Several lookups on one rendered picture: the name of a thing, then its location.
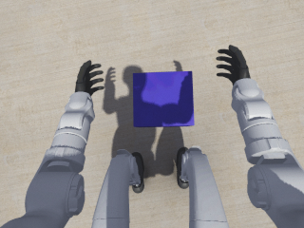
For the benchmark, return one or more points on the robot right hand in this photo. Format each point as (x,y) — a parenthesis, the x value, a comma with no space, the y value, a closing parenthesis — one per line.
(238,68)

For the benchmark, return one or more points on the left robot forearm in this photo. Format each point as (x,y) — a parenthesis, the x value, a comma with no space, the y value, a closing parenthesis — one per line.
(67,151)

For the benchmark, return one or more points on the right robot forearm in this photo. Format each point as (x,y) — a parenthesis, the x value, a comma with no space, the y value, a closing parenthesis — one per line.
(258,126)

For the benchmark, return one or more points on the carton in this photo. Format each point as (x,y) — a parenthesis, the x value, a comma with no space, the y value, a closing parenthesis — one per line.
(163,99)

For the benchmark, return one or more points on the robot thigh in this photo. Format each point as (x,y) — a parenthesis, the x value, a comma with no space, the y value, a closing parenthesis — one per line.
(205,205)
(112,208)

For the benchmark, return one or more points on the left robot thigh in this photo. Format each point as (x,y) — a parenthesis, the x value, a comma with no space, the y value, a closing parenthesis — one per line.
(112,208)

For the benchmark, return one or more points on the right robot thigh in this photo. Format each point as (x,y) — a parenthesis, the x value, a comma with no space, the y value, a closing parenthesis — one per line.
(205,205)

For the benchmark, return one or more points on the right robot upper arm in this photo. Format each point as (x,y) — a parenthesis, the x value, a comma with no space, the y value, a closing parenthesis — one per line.
(278,189)

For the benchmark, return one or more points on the left robot upper arm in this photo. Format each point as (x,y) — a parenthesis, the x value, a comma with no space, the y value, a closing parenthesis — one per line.
(53,198)

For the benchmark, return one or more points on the robot left hand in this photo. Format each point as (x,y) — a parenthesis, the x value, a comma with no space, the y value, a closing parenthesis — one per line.
(83,83)

